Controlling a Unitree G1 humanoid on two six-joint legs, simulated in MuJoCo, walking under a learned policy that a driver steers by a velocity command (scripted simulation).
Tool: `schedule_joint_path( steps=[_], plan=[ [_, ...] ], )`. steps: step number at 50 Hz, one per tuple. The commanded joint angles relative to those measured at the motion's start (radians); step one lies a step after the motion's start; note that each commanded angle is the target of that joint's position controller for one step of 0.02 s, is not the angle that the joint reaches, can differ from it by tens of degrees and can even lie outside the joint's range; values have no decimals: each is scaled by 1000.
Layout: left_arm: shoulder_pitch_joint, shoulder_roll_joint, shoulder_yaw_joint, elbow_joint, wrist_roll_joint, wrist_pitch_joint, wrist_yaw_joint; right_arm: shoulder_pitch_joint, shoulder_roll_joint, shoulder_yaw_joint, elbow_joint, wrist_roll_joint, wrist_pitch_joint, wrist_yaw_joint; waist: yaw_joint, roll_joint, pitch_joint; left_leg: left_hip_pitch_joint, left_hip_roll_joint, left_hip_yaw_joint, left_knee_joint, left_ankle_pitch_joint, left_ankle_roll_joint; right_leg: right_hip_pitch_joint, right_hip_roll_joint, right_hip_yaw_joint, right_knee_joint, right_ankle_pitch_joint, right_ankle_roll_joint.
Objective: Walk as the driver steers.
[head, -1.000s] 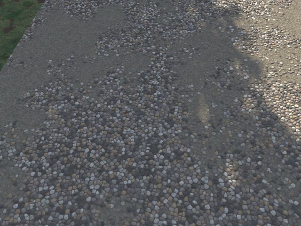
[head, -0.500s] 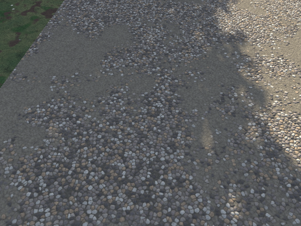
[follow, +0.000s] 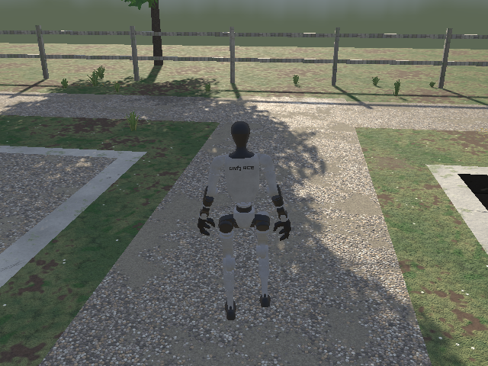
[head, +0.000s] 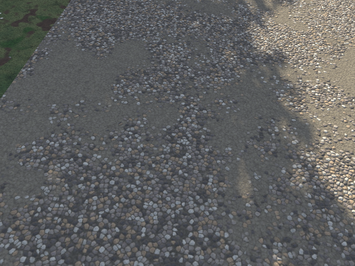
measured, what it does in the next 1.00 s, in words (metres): walks ahead, turning right: right foot, then left foot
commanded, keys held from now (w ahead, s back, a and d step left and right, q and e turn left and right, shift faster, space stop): w+e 0.52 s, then w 0.30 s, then w+q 0.18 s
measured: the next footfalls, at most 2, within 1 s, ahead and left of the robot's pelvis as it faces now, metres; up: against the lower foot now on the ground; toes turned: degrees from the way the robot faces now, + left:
right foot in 0.34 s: +0.34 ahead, -0.14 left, +0.00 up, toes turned -12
left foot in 0.82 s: +0.68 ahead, -0.03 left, +0.00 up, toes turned -21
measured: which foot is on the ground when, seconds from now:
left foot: down 0.00-0.32, up 0.34-0.80, down 0.82-1.00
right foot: up 0.00-0.32, down 0.34-0.84, up 0.86-1.00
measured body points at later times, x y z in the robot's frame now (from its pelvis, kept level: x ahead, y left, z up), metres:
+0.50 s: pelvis +0.26 -0.07 -0.01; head +0.29 -0.07 +0.44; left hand +0.43 +0.17 -0.13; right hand +0.30 -0.35 -0.13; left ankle +0.25 +0.10 -0.65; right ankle +0.30 -0.13 -0.74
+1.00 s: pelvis +0.58 -0.09 +0.00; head +0.60 -0.09 +0.45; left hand +0.75 +0.14 -0.13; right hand +0.58 -0.37 -0.12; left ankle +0.64 -0.02 -0.74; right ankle +0.48 -0.20 -0.66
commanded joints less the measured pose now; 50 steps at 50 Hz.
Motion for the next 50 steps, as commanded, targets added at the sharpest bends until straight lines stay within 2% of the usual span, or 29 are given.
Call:
schedule_joint_path(
  steps=[1,5,8,11,14,15,16,17,18,19,20,21,22,23,25,28,31,35,38,40,41,42,43,44,45,46,47,48,50],
  plan=[
    [-91,49,15,-65,3,-10,-15,46,-92,-4,-25,-16,-4,-4,-19,143,69,193,254,-206,-225,325,103,-328,-77,46,-19,131,-3],
    [-209,-1,2,-123,10,7,-21,50,-129,-7,-27,-27,1,-28,-30,110,113,88,223,-56,-283,376,96,-288,-37,26,-244,290,23],
    [-307,-14,-11,-171,17,9,-34,78,-148,-10,-23,-19,-1,-40,-53,110,137,43,230,21,-325,364,90,-202,-25,-41,-390,395,15],
    [-355,-6,-12,-210,14,7,-51,103,-150,-14,-12,-7,6,-41,-47,97,152,135,265,68,-284,490,84,-205,-15,-61,-457,369,-23],
    [-292,46,14,-227,14,5,-66,65,-191,-26,-36,-5,24,-49,27,149,59,236,287,117,-80,1023,56,-78,57,-131,-446,241,-77],
    [-185,81,34,-207,13,10,-67,52,-201,-30,-47,-10,36,-54,84,170,-8,235,284,129,72,1160,44,41,92,-149,-435,203,-98],
    [-23,129,63,-168,11,16,-61,31,-207,-30,-62,-10,43,-55,165,160,-93,152,260,138,281,1157,22,264,120,-138,-485,236,-132],
    [130,198,94,-144,13,30,-40,30,-202,-23,-86,-18,34,-53,224,68,-180,-103,216,130,583,857,-11,562,1,84,-518,162,-187],
    [146,256,96,-153,14,30,-31,138,-34,26,-126,-25,2,-22,94,-194,-308,-535,-14,38,975,-198,-68,879,-283,687,-632,-67,-391],
    [170,191,78,-146,20,22,-26,6,-109,10,-151,16,-46,-8,159,-108,-340,-640,-20,-168,1089,-249,-33,877,-293,833,-789,-132,-375],
    [114,152,68,-150,25,6,-23,-87,-164,-7,-193,49,-68,-6,147,-81,-184,-720,38,-167,1056,-158,-4,760,-267,680,-817,-56,-320],
    [25,119,57,-175,23,-8,-27,-110,-172,-10,-198,40,-77,-16,93,35,-105,-666,85,-163,964,-68,3,586,-221,556,-831,62,-285],
    [-44,90,48,-196,29,-15,-31,-109,-174,-21,-191,17,-73,-27,45,75,-54,-594,112,-156,882,-33,-8,436,-179,464,-845,166,-263],
    [-77,75,41,-211,39,-19,-29,-81,-173,-28,-194,6,-58,-31,6,58,-43,-517,135,-166,839,-17,-19,336,-148,405,-863,228,-256],
    [-72,84,40,-217,29,-15,-18,-76,-147,-31,-216,-9,-32,-33,-23,34,-14,-472,151,-147,732,-17,-52,220,-126,347,-889,272,-257],
    [-5,128,49,-210,32,-14,8,-191,-122,-22,-266,-25,-15,-39,7,8,25,-485,139,-100,516,154,-99,129,-89,256,-912,330,-238],
    [70,120,46,-188,25,-9,17,-304,-88,-5,-292,-22,-22,-28,66,-11,27,-411,96,-74,254,406,-92,119,-36,178,-889,323,-176],
    [156,119,41,-152,20,-5,14,-410,-109,-1,-330,0,-31,-7,117,-27,34,-428,74,-82,131,454,-68,256,-96,231,-845,278,-163],
    [194,129,44,-137,25,8,21,-425,-145,-8,-354,1,-39,8,101,-41,30,-472,63,-90,84,312,-25,422,-167,288,-763,386,-149],
    [170,141,47,-144,28,16,23,-322,-176,-21,-335,1,-44,9,33,-63,-17,-335,29,-59,46,242,18,460,-158,274,-655,634,-123],
    [153,124,38,-155,35,17,20,-179,-212,-39,-296,-4,-46,5,-36,-46,-123,-124,41,-66,54,280,59,419,-105,232,-493,735,-100],
    [142,95,22,-182,52,17,20,9,-269,-52,-266,-14,-43,2,-106,39,-281,154,196,-246,88,292,130,268,-35,164,-213,544,-69],
    [294,6,0,-174,33,-4,9,87,-324,-72,-220,-9,-29,13,-42,361,-384,487,387,-696,-6,78,290,-121,124,82,119,-77,10],
    [251,92,9,-170,24,-18,6,72,-222,-44,-228,13,-24,19,-67,277,-329,490,379,-810,-91,-100,266,-268,74,148,213,-213,2],
    [134,140,22,-200,13,-31,3,-11,-177,-30,-249,15,-19,17,-72,185,-169,363,340,-677,-107,-80,223,-330,25,132,224,-125,-3],
    [64,125,17,-217,17,-39,6,-74,-175,-27,-269,1,-13,18,-53,86,-89,227,297,-577,-126,41,210,-310,-10,102,188,-50,-1],
    [31,115,21,-227,36,-45,8,-104,-163,-23,-276,-5,-9,20,-32,47,-28,125,265,-510,-146,175,213,-295,-35,89,120,-6,7],
    [41,104,24,-232,46,-45,8,-111,-155,-18,-277,-14,-9,19,-2,70,-35,73,240,-468,-159,267,210,-240,-57,92,68,22,13],
    [57,74,21,-236,51,-36,9,-98,-152,-19,-273,-3,-7,18,21,100,-45,27,209,-412,-186,339,219,-191,-59,77,-40,28,38]
  ],
)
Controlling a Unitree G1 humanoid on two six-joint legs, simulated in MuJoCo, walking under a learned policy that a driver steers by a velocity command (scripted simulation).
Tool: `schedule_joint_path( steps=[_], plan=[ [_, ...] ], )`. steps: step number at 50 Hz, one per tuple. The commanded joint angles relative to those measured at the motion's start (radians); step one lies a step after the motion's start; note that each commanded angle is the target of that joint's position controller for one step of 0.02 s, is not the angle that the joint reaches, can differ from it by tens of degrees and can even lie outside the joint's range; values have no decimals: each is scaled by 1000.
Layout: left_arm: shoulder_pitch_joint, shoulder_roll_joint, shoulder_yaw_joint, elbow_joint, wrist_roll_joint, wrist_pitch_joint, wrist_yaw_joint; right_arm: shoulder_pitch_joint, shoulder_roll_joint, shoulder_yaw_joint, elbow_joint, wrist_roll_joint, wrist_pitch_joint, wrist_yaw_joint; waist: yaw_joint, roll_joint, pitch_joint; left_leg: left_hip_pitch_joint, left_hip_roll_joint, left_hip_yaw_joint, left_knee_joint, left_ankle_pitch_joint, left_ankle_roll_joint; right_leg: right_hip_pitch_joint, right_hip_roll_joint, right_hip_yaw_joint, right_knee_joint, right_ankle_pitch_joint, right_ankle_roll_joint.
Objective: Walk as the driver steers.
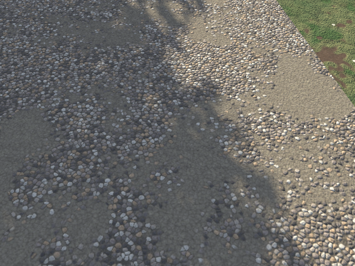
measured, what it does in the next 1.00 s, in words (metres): walks ahead, turning left: right foot, then left foot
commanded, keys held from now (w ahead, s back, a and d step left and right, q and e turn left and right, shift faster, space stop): w+q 0.48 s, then w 0.34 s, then w+e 0.18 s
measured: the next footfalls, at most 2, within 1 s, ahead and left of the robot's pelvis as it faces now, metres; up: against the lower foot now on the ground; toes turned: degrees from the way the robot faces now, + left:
right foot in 0.32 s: +0.34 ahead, -0.13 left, +0.00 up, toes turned +13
left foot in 0.82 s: +0.53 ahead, +0.21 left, +0.00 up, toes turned +24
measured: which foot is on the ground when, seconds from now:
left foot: down 0.00-0.32, up 0.34-0.80, down 0.82-1.00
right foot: up 0.00-0.30, down 0.32-0.82, up 0.84-1.00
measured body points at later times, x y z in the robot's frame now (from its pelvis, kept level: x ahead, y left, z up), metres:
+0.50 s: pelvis +0.27 -0.04 +0.00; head +0.29 -0.05 +0.45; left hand +0.30 +0.26 -0.10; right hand +0.44 -0.29 -0.12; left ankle +0.22 +0.10 -0.66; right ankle +0.30 -0.14 -0.74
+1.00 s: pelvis +0.50 +0.10 +0.00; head +0.52 +0.12 +0.45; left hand +0.47 +0.39 -0.13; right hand +0.70 -0.11 -0.10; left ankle +0.49 +0.19 -0.74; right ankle +0.53 -0.06 -0.66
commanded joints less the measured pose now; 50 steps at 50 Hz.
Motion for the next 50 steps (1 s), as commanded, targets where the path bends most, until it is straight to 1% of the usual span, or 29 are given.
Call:
schedule_joint_path(
  steps=[1,4,7,10,13,14,15,16,17,18,19,20,21,22,24,28,32,36,38,39,40,41,42,43,44,45,46,48,50],
  plan=[
    [-11,67,20,-79,11,-11,6,15,-134,-31,-55,10,-7,-7,17,91,-58,173,262,-327,-194,195,200,-174,-61,26,-133,38,36],
    [-134,47,8,-120,12,-6,9,44,-178,-48,-47,18,4,-28,-6,89,-23,87,227,-266,-220,160,181,-140,-39,11,-357,199,71],
    [-236,46,4,-147,2,-13,2,93,-187,-54,-36,23,16,-40,-39,107,-13,32,196,-238,-210,119,146,-46,4,6,-522,375,83],
    [-300,67,8,-174,-9,-22,-5,139,-179,-54,-25,30,29,-45,-51,114,-10,65,216,-289,-163,63,130,-4,19,29,-596,394,79],
    [-276,110,23,-177,-14,-36,-10,132,-186,-61,-36,27,42,-54,-15,136,-20,110,239,-361,-81,37,106,78,15,39,-650,309,52],
    [-214,125,32,-160,-12,-40,-8,123,-171,-57,-43,24,45,-54,20,136,-42,100,217,-360,-26,56,89,166,12,30,-681,288,32],
    [-110,157,47,-139,-3,-44,-1,112,-138,-45,-57,19,45,-52,70,121,-112,54,163,-329,102,79,61,332,-28,50,-686,262,-2],
    [55,219,64,-121,8,-43,7,115,-76,-24,-83,2,43,-50,132,-1,-254,-77,89,-234,393,-78,22,581,-206,214,-670,200,-62],
    [116,290,82,-90,11,-24,3,252,-18,-5,-119,30,29,-47,63,-328,-349,-407,-17,-119,682,-469,-24,830,-413,649,-764,17,-217],
    [89,192,62,-104,-2,-20,-2,237,-129,-27,-94,47,28,-51,81,-221,-270,-525,67,-152,824,-443,-34,768,-403,700,-807,-168,-210],
    [45,130,45,-115,-6,-19,-1,143,-178,-42,-105,41,34,-51,96,-124,-152,-546,100,-142,854,-349,-36,652,-356,537,-819,-129,-166],
    [-11,109,36,-119,0,-17,-3,107,-166,-45,-109,32,41,-53,72,-62,-94,-505,134,-121,839,-271,-45,537,-309,412,-840,-3,-141],
    [-47,84,29,-115,4,-15,-4,80,-153,-47,-119,23,44,-50,54,-63,-48,-485,158,-118,800,-221,-50,458,-273,327,-864,90,-134],
    [-63,76,26,-109,12,-15,-3,78,-133,-47,-128,26,51,-43,33,-90,-30,-447,184,-114,780,-188,-52,397,-249,254,-890,148,-126],
    [-62,83,32,-93,9,-23,-3,66,-96,-41,-148,30,62,-35,24,-90,-20,-430,200,-92,753,-151,-59,352,-234,161,-933,232,-138],
    [-20,124,45,-51,5,-30,-5,-2,-65,-26,-186,18,60,-29,26,-36,-10,-444,193,-100,571,-21,-70,351,-232,54,-969,381,-170],
    [16,153,46,-24,-13,-18,-5,-143,-48,-8,-225,15,44,-6,65,-26,26,-371,167,-20,319,140,-55,349,-200,-50,-974,412,-147],
    [104,185,50,26,-29,6,-6,-251,-65,-6,-276,23,39,12,85,-42,48,-364,143,12,203,78,-25,466,-252,-43,-932,454,-131],
    [106,203,53,39,-33,20,-3,-232,-93,-16,-281,20,37,16,51,-65,25,-288,111,37,159,7,6,514,-266,-55,-858,625,-111],
    [94,212,53,42,-35,26,0,-155,-117,-30,-262,15,37,14,-4,-74,-27,-155,78,65,122,16,28,509,-249,-84,-758,787,-92],
    [96,197,45,43,-33,30,4,-9,-161,-56,-214,12,40,7,-77,-60,-117,68,48,83,94,60,56,451,-207,-125,-586,868,-65],
    [94,161,27,20,-10,24,7,158,-230,-82,-177,7,48,-8,-144,12,-242,376,181,-72,142,116,106,240,-163,-152,-315,637,-26],
    [206,23,-19,-4,2,3,-7,197,-322,-95,-168,-1,51,-14,-76,278,-378,700,462,-568,52,-40,274,-165,16,-124,65,-105,36],
    [155,115,5,18,-26,-16,-13,218,-228,-73,-173,-1,49,-15,-125,187,-425,681,486,-692,-44,-117,273,-253,10,52,197,-251,23],
    [62,164,22,-20,-57,-23,-15,157,-193,-57,-170,-4,42,-14,-117,157,-256,555,450,-519,-61,-63,223,-326,-33,52,221,-184,11],
    [21,148,19,-29,-54,-22,-10,93,-164,-49,-169,-2,36,-14,-81,111,-172,417,403,-387,-84,10,193,-305,-78,33,167,-94,9],
    [7,138,23,-26,-37,-14,-5,38,-129,-41,-167,-5,30,-10,-48,101,-108,299,366,-296,-121,62,174,-268,-104,30,108,-37,15],
    [63,103,25,-4,-33,20,-2,-16,-94,-37,-160,-12,11,-5,10,122,-75,161,334,-193,-200,84,156,-153,-129,47,63,38,24],
    [62,67,21,-6,-32,44,2,-27,-103,-44,-139,-13,-7,-7,31,98,-36,108,338,-119,-252,129,162,-162,-128,58,30,88,38]
  ],
)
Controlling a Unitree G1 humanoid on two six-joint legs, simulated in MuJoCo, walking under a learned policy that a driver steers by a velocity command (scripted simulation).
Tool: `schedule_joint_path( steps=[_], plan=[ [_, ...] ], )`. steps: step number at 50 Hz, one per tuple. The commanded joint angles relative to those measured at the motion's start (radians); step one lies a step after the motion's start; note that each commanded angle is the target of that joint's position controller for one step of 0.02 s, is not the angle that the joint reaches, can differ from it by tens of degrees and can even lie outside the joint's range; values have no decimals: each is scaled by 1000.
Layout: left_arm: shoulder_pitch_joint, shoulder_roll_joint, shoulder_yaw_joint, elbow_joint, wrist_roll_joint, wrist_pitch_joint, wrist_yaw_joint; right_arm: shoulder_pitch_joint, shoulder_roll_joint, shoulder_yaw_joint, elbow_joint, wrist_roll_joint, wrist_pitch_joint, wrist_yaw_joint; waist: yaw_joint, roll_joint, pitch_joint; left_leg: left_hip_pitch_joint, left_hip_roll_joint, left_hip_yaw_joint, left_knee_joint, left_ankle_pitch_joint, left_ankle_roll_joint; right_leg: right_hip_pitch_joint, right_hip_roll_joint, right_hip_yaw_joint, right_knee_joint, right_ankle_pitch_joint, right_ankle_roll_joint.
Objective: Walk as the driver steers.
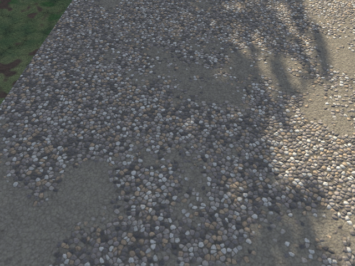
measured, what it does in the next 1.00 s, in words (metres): walks ahead, turning right: right foot, then left foot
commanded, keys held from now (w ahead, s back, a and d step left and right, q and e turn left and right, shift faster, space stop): w+e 0.44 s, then w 0.04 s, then no key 0.24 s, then q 0.28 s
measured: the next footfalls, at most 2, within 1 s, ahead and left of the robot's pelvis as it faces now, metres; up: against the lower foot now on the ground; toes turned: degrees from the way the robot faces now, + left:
right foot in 0.36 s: +0.34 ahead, -0.18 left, +0.00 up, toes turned -15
left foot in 0.80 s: +0.62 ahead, -0.06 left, +0.00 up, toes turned -20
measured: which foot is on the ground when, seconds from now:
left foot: down 0.00-0.36, up 0.38-0.78, down 0.80-1.00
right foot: up 0.00-0.34, down 0.36-0.84, up 0.86-1.00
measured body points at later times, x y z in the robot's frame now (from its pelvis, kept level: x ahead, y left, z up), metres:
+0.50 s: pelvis +0.27 -0.09 -0.01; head +0.30 -0.11 +0.44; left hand +0.45 +0.15 -0.12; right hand +0.31 -0.39 -0.12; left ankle +0.22 +0.09 -0.65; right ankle +0.30 -0.16 -0.74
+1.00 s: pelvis +0.45 -0.11 -0.01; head +0.50 -0.11 +0.44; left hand +0.66 +0.11 -0.13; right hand +0.52 -0.41 -0.11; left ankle +0.58 -0.05 -0.74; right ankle +0.38 -0.23 -0.69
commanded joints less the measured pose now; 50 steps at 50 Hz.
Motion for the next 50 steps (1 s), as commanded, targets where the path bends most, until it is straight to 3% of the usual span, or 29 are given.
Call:
schedule_joint_path(
  steps=[1,3,7,12,13,15,16,17,18,19,20,21,22,23,24,25,28,32,35,38,40,41,42,43,44,45,46,48,50],
  plan=[
    [38,42,16,-46,4,21,8,-21,-114,-37,-34,-7,-38,-7,20,106,-23,74,297,-195,-268,177,166,-114,-52,76,-32,109,13],
    [-7,39,18,-63,8,23,6,-3,-121,-42,-12,-12,-40,-18,12,96,-2,99,287,-126,-280,204,154,-165,-44,93,-121,215,19],
    [-122,18,8,-98,16,13,-19,12,-147,-49,14,-4,-35,-33,-25,82,34,120,263,7,-299,215,114,-137,-24,24,-349,404,12],
    [-259,15,0,-178,16,14,-45,86,-179,-65,63,18,-6,-42,-73,70,75,294,316,63,-241,275,95,-191,-7,-39,-485,329,-30],
    [-268,21,2,-192,15,15,-51,88,-186,-68,68,24,3,-43,-68,78,73,328,326,71,-209,336,88,-189,3,-56,-498,280,-43],
    [-234,47,16,-207,13,18,-58,68,-213,-75,65,29,18,-50,-31,111,25,363,329,99,-91,651,64,-93,58,-117,-503,174,-79],
    [-165,72,31,-199,11,21,-57,57,-226,-78,61,31,28,-54,12,130,-26,361,320,112,24,817,50,10,101,-148,-498,126,-102],
    [-26,115,57,-168,7,21,-52,37,-228,-75,55,34,37,-57,93,119,-101,309,287,140,215,872,21,204,149,-166,-551,157,-134],
    [145,194,95,-126,7,28,-35,44,-210,-65,43,25,33,-63,168,59,-194,107,245,145,487,674,-26,508,119,-55,-585,195,-182],
    [165,315,119,-121,-4,29,-21,138,-58,-17,-10,-17,7,-46,64,-225,-270,-369,57,95,866,-255,-102,870,-152,483,-638,95,-367],
    [189,263,97,-156,9,15,-24,65,-95,-12,-23,19,-38,-33,111,-136,-425,-510,-17,-160,1016,-439,-93,969,-245,818,-819,-39,-439],
    [162,195,78,-152,20,4,-26,-43,-152,-27,-51,60,-64,-22,138,-72,-297,-603,41,-197,1011,-353,-64,903,-220,679,-847,20,-376],
    [106,161,69,-159,14,-3,-24,-67,-146,-22,-58,54,-76,-25,101,-13,-205,-586,87,-192,928,-265,-45,765,-177,551,-840,91,-338],
    [26,114,55,-172,13,-4,-22,-62,-150,-27,-40,28,-76,-32,53,31,-136,-519,127,-182,835,-210,-48,611,-142,437,-845,195,-306],
    [-23,80,41,-191,26,-5,-17,-41,-163,-36,-29,15,-64,-34,16,13,-112,-434,155,-184,783,-170,-53,500,-118,366,-866,294,-294],
    [-52,76,38,-205,36,-5,-14,-28,-162,-39,-25,11,-49,-33,-5,3,-89,-383,158,-176,759,-158,-65,426,-106,329,-882,422,-291],
    [-42,118,45,-191,39,-10,1,-14,-114,-29,-25,-1,-17,-38,-29,14,-65,-323,140,-132,629,-99,-107,307,-73,173,-882,795,-279],
    [-10,117,43,-165,28,7,21,-119,-75,-10,-44,0,-15,-30,20,-30,-82,-241,86,-97,317,211,-110,294,11,45,-859,795,-197],
    [27,110,36,-139,29,19,26,-176,-89,-12,-56,7,-21,-14,52,-42,-89,-214,63,-113,193,307,-94,362,-20,83,-834,685,-181],
    [5,97,29,-124,37,24,25,-153,-121,-22,-45,-2,-28,-1,32,-51,-90,-213,63,-126,132,228,-49,448,-70,123,-749,665,-167],
    [-23,89,25,-118,37,25,27,-63,-141,-32,-12,-11,-33,2,-23,-29,-114,-83,42,-107,43,319,-5,448,-30,95,-616,695,-124],
    [3,81,23,-123,50,21,29,-27,-191,-42,-12,-17,-34,-3,-21,40,-169,48,114,-188,63,672,34,405,43,53,-479,586,-77],
    [123,49,12,-121,56,15,30,-15,-240,-46,-26,-32,-26,-7,31,202,-280,296,290,-400,120,933,197,209,138,18,-226,227,-9],
    [107,64,8,-120,57,23,28,21,-165,-32,-21,-16,-7,-9,-16,301,-349,368,387,-587,50,891,311,74,190,21,-34,-303,45],
    [71,115,21,-134,39,36,24,4,-157,-24,-27,5,5,-5,-17,217,-321,318,373,-630,4,609,298,14,157,71,47,-346,47],
    [14,113,25,-145,26,55,28,-38,-172,-32,-41,13,19,-6,-18,149,-247,248,339,-612,-25,355,259,-43,137,68,107,-303,53],
    [-18,110,28,-150,25,73,33,-76,-178,-33,-53,16,33,-10,-14,102,-167,133,314,-571,-68,199,226,-65,120,60,79,-266,54],
    [-37,89,29,-158,31,94,45,-130,-182,-37,-70,7,57,-23,14,127,-101,-37,233,-502,-130,-29,163,12,98,46,-94,-183,51],
    [-23,54,22,-149,36,89,52,-130,-185,-46,-77,-1,74,-35,13,188,-115,-85,179,-452,-142,-46,148,96,128,13,-224,-142,60]
  ],
)
Velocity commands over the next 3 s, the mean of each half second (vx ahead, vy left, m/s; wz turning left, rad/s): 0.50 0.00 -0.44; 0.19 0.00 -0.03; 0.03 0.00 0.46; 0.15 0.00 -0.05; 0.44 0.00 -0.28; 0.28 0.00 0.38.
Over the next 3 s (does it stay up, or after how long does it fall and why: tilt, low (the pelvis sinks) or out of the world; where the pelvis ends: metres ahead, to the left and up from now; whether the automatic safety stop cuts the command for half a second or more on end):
stays up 1.00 -0.27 -0.01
